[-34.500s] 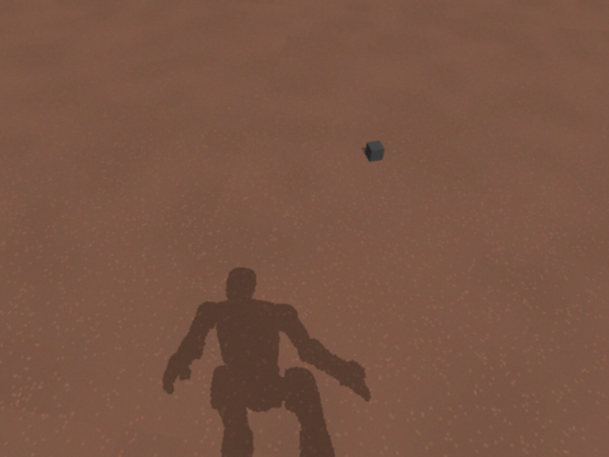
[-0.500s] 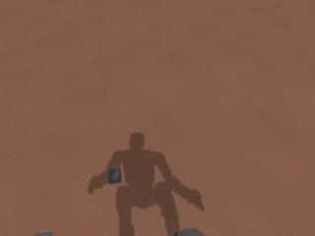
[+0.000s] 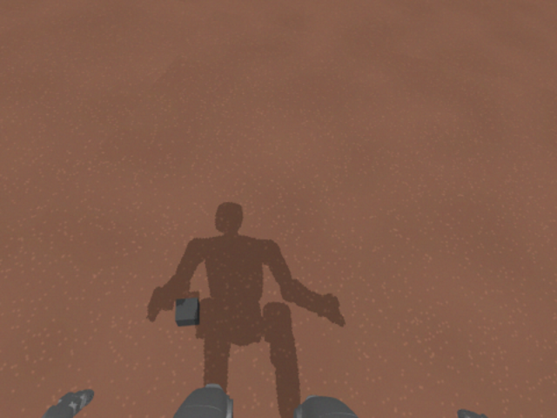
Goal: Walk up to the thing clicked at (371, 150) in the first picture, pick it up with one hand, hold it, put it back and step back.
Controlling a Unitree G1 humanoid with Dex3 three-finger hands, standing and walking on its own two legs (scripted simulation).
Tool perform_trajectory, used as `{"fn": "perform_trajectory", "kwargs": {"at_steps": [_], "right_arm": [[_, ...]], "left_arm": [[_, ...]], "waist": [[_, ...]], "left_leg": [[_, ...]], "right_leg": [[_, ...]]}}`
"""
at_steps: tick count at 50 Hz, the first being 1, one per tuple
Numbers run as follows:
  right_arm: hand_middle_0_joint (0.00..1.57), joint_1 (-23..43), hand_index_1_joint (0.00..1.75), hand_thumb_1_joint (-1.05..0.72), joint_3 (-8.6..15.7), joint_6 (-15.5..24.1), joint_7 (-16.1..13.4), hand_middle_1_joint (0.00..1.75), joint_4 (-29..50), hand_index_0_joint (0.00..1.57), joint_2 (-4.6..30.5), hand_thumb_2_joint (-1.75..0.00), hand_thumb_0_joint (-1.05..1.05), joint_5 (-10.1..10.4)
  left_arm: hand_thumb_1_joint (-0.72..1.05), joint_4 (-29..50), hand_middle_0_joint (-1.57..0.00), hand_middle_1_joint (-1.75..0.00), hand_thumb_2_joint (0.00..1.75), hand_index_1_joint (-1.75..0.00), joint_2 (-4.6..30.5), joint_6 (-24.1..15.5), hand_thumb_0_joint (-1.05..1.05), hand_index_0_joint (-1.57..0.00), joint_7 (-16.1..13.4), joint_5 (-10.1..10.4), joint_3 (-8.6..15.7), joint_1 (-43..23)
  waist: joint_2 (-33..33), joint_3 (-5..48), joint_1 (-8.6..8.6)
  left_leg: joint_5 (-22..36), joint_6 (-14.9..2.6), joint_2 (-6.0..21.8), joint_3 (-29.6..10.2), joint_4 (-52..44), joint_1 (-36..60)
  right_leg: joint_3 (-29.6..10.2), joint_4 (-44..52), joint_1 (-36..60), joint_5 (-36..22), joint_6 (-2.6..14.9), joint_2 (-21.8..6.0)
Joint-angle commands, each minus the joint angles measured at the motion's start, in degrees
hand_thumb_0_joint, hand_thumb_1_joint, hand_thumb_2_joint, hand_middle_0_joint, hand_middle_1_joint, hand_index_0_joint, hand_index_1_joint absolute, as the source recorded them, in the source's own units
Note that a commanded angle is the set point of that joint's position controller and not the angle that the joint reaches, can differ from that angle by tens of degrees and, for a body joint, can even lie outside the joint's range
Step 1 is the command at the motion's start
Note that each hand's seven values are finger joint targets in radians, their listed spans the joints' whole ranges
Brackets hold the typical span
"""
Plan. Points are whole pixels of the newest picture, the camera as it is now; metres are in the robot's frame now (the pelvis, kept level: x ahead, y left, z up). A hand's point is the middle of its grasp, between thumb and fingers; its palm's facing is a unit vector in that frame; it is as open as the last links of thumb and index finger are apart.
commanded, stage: walk up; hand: left
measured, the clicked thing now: (187, 312) +0.46 +0.26 -0.72
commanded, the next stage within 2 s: none
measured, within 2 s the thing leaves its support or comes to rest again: neither
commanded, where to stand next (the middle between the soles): +0.11 -0.03 m, yaw +7 degrees
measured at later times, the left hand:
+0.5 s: hand out of the picture +0.05 +0.25 -0.13, palm faces -0.02 -0.91 -0.41, open 7.4 cm
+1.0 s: hand out of the picture +0.04 +0.24 -0.13, palm faces +0.00 -0.94 -0.33, open 7.4 cm
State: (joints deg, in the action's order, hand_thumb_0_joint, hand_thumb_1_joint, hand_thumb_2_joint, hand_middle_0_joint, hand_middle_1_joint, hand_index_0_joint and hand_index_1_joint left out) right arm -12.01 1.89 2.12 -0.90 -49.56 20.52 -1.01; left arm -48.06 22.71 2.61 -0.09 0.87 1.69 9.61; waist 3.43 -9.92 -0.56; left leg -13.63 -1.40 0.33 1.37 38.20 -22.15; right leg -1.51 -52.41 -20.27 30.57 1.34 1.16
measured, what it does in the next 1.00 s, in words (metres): steps on the spot: right foot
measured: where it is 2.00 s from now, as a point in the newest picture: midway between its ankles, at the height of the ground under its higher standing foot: outside the picture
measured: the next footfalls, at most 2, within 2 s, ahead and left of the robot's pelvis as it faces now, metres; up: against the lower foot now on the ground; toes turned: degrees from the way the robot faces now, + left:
right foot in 0.22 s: -0.01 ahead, -0.16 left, +0.00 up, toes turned -1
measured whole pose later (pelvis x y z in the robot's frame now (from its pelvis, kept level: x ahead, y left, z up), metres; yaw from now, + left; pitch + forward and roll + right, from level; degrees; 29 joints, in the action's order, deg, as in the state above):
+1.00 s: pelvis -0.03 -0.01 +0.02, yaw +1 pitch -2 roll -1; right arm -7.7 0.6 0.4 1.1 -64.6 20.0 -0.5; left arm -64.5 20.6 -0.7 0.8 -0.7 0.8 7.2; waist -0.1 -2.6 0.2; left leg -7.7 1.2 1.2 -3.1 23.7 -13.8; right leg 1.3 -21.4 -5.2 13.8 -2.2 -2.1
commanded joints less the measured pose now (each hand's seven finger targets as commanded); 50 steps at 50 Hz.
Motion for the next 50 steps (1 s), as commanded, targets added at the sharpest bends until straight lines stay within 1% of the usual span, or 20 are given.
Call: {"fn": "perform_trajectory", "kwargs": {"at_steps": [1, 5, 8, 10, 11, 12, 13, 14, 15, 17, 19, 20, 22, 24, 26, 30, 36, 41, 45, 50], "right_arm": [[0.20, 1.73, 0.30, -0.90, 4.36, 0.88, -1.60, 0.30, 5.00, 0.20, 16.57, -0.90, 0.00, 0.14], [0.20, 1.60, 0.30, -0.90, 3.85, 0.14, -0.79, 0.30, 3.99, 0.20, 15.40, -0.90, 0.00, -0.30], [0.20, 3.07, 0.30, -0.90, 3.60, -0.91, -0.15, 0.30, 4.40, 0.20, 15.40, -0.90, 0.00, -0.66], [0.20, 4.83, 0.30, -0.90, 3.34, -1.95, 0.40, 0.30, 4.05, 0.20, 15.08, -0.90, 0.00, -0.18], [0.20, 5.31, 0.30, -0.90, 2.60, -2.23, 0.64, 0.30, 3.95, 0.20, 12.85, -0.90, 0.00, 0.70], [0.20, 5.46, 0.30, -0.90, 1.65, -2.29, 0.91, 0.30, 4.15, 0.20, 9.93, -0.90, 0.00, 1.65], [0.20, 6.77, 0.30, -0.90, 1.93, -2.50, 0.78, 0.30, 4.47, 0.20, 10.04, -0.90, 0.00, 1.36], [0.20, 7.04, 0.30, -0.90, 3.15, -2.75, 0.36, 0.30, 3.07, 0.20, 13.04, -0.90, 0.00, 0.97], [0.20, 5.50, 0.30, -0.90, 3.48, -2.65, 0.65, 0.30, 1.52, 0.20, 13.39, -0.90, 0.00, 0.93], [0.20, 6.06, 0.30, -0.90, 2.80, -1.89, 1.32, 0.30, -0.08, 0.20, 11.43, -0.90, 0.00, 1.52], [0.20, 4.93, 0.30, -0.90, 2.61, -1.13, 1.40, 0.30, -1.24, 0.20, 11.61, -0.90, 0.00, 1.46], [0.20, 5.12, 0.30, -0.90, 2.60, -0.96, 1.20, 0.30, -1.48, 0.20, 12.15, -0.90, 0.00, 1.04], [0.20, 6.79, 0.30, -0.90, 2.36, -0.60, 1.26, 0.30, -1.92, 0.20, 13.14, -0.90, 0.00, 0.98], [0.20, 7.97, 0.30, -0.90, 2.17, -1.14, 1.66, 0.30, -3.13, 0.20, 11.96, -0.90, 0.00, 1.03], [0.20, 7.26, 0.30, -0.90, 1.88, -1.30, 1.76, 0.30, -4.61, 0.20, 12.72, -0.90, 0.00, 0.74], [0.20, 8.54, 0.30, -0.90, 1.25, -1.20, 2.15, 0.30, -6.65, 0.20, 12.65, -0.90, 0.00, 0.28], [0.20, 8.57, 0.30, -0.90, 1.11, -0.68, 2.02, 0.30, -8.89, 0.20, 12.63, -0.90, 0.00, 0.03], [0.20, 8.29, 0.30, -0.90, 1.03, -0.43, 1.79, 0.30, -9.71, 0.20, 12.34, -0.90, 0.00, 0.19], [0.20, 7.64, 0.30, -0.90, 0.97, -0.32, 1.57, 0.30, -10.49, 0.20, 12.01, -0.90, 0.00, 0.55], [0.20, 8.54, 0.30, -0.90, 1.04, -0.56, 1.37, 0.30, -10.79, 0.20, 12.13, -0.90, 0.00, 0.69]], "left_arm": [[0.90, 0.99, -0.20, -0.30, 0.90, -0.30, 11.18, -0.32, 0.00, -0.20, -0.71, 0.08, 3.80, 4.77], [0.90, -0.89, -0.20, -0.30, 0.90, -0.30, 10.19, -1.05, 0.00, -0.20, -0.34, -0.11, 3.53, 5.08], [0.90, -2.61, -0.20, -0.30, 0.90, -0.30, 9.69, -2.51, 0.00, -0.20, -0.69, -0.27, 3.22, 6.27], [0.90, -5.45, -0.20, -0.30, 0.90, -0.30, 8.74, -3.57, 0.00, -0.20, -1.17, -0.89, 3.21, 9.57], [0.90, -5.29, -0.20, -0.30, 0.90, -0.30, 10.69, -4.39, 0.00, -0.20, -1.52, -1.79, 3.48, 7.40], [0.90, -4.41, -0.20, -0.30, 0.90, -0.30, 12.81, -5.01, 0.00, -0.20, -1.76, -2.54, 3.67, 5.65], [0.90, -2.92, -0.20, -0.30, 0.90, -0.30, 17.60, -5.23, 0.00, -0.20, -1.71, -2.60, 4.23, 0.78], [0.90, -2.29, -0.20, -0.30, 0.90, -0.30, 20.62, -5.08, 0.00, -0.20, -1.54, -2.56, 4.47, -2.87], [0.90, -1.78, -0.20, -0.30, 0.90, -0.30, 17.20, -5.15, 0.00, -0.20, -1.32, -2.22, 3.95, -5.10], [0.90, -2.42, -0.20, -0.30, 0.90, -0.30, 13.35, -5.59, 0.00, -0.20, -1.26, -2.01, 2.93, -5.70], [0.90, -3.33, -0.20, -0.30, 0.90, -0.30, 12.92, -5.73, 0.00, -0.20, -1.08, -1.55, 3.00, -3.77], [0.90, -3.49, -0.20, -0.30, 0.90, -0.30, 12.43, -5.66, 0.00, -0.20, -1.01, -1.28, 2.78, -2.40], [0.90, -4.18, -0.20, -0.30, 0.90, -0.30, 11.74, -5.36, 0.00, -0.20, -0.90, -1.11, 2.55, 0.68], [0.90, -5.56, -0.20, -0.30, 0.90, -0.30, 11.99, -5.21, 0.00, -0.20, -0.95, -1.63, 2.42, -2.80], [0.90, -5.26, -0.20, -0.30, 0.90, -0.30, 12.53, -4.96, 0.00, -0.20, -0.72, -1.59, 2.45, -5.45], [0.90, -7.22, -0.20, -0.30, 0.90, -0.30, 11.13, -4.71, 0.00, -0.20, -0.38, -1.37, 1.88, -5.46], [0.90, -9.66, -0.20, -0.30, 0.90, -0.30, 10.60, -4.77, 0.00, -0.20, 0.03, -1.43, 1.91, -4.77], [0.90, -10.91, -0.20, -0.30, 0.90, -0.30, 10.33, -5.02, 0.00, -0.20, 0.07, -1.61, 1.80, -5.13], [0.90, -11.80, -0.20, -0.30, 0.90, -0.30, 10.37, -5.25, 0.00, -0.20, -0.09, -1.50, 1.73, -5.99], [0.90, -12.98, -0.20, -0.30, 0.90, -0.30, 10.06, -5.05, 0.00, -0.20, -0.24, -1.30, 1.45, -5.62]], "waist": [[-12.53, 13.03, -0.16], [-14.49, 14.77, 0.33], [-15.61, 16.27, 0.39], [-13.21, 15.94, -1.92], [-10.14, 14.48, -1.47], [-1.65, 12.21, -0.63], [4.56, 8.09, 0.50], [6.69, 6.78, 0.72], [4.08, 4.79, 2.46], [4.56, 5.75, 2.89], [4.11, 10.49, 1.67], [3.07, 12.40, 0.83], [2.99, 13.80, -0.82], [2.33, 11.91, 0.16], [-0.03, 10.93, 0.96], [-3.77, 6.77, -0.05], [-6.93, 7.19, -0.29], [-7.03, 10.59, 0.07], [-6.19, 12.54, 0.51], [-5.92, 11.27, 0.50]], "left_leg": [[20.94, -11.47, 15.46, -16.86, -14.28, 7.35], [14.41, -9.21, 11.77, -11.76, -11.81, 12.41], [15.60, -10.16, 12.54, -11.50, -8.56, 13.13], [15.88, -8.07, 10.32, -8.74, -2.77, 10.19], [16.83, -5.11, 9.15, -7.93, -0.54, 5.62], [10.69, -1.62, 5.40, -5.80, 3.89, 0.00], [-10.64, 0.42, 0.29, -3.46, 4.92, -3.01], [-15.66, 0.44, 1.89, -6.00, 9.69, 4.25], [-12.72, 0.54, 2.72, -5.78, 8.02, 7.04], [-4.11, -0.28, 1.60, -3.57, -0.77, 6.54], [18.00, -1.23, 3.27, -4.73, -6.20, 13.57], [22.21, -2.33, 4.27, -6.05, -6.62, 15.35], [18.51, -3.63, 5.61, -7.65, -5.65, 15.25], [9.58, -1.37, 4.21, -7.02, -8.11, 12.82], [3.11, -0.63, 3.58, -7.00, -11.17, 13.11], [-7.37, -0.63, 5.24, -10.84, -17.92, 8.47], [-10.87, -0.22, 6.03, -12.60, -22.36, 5.05], [-4.91, -0.23, 6.09, -11.63, -21.46, 7.46], [6.04, -0.21, 5.99, -10.13, -18.93, 10.59], [8.65, -0.36, 6.08, -10.12, -18.64, 11.49]], "right_leg": [[-6.59, -11.86, -1.67, 2.91, 0.71, 0.02], [-2.19, -1.13, -1.21, 1.00, -0.66, -0.32], [2.07, 12.22, 3.23, -0.83, -1.81, -1.12], [3.71, 28.67, 10.52, -12.97, -1.30, -0.20], [-1.28, 29.68, 12.92, -17.94, -0.26, -2.91], [-14.89, 31.55, 11.41, -20.24, 2.31, -10.97], [-23.54, 33.98, 4.46, -19.02, 8.14, -19.68], [-25.08, 32.56, -4.69, -20.80, 12.37, -22.77], [-19.27, 30.27, -5.73, -22.25, 10.83, -19.60], [-7.75, 27.29, 1.64, -29.70, 5.31, -12.78], [-4.33, 22.75, 4.65, -35.45, 1.71, -9.40], [-3.56, 21.05, 5.66, -35.54, 0.93, -8.15], [-3.56, 24.30, 6.22, -27.15, 0.51, -7.17], [-5.12, 29.47, 6.74, -16.42, 1.07, -8.64], [-5.99, 30.60, 4.53, -9.45, 1.53, -9.20], [-4.20, 32.98, 5.62, -3.20, 1.39, -7.14], [-2.52, 33.75, 11.09, -8.12, 1.26, -6.05], [-1.98, 35.14, 14.01, -12.92, 0.79, -6.64], [-1.64, 35.64, 14.64, -17.70, 0.46, -7.38], [-0.73, 35.83, 13.45, -18.83, 0.12, -7.38]]}}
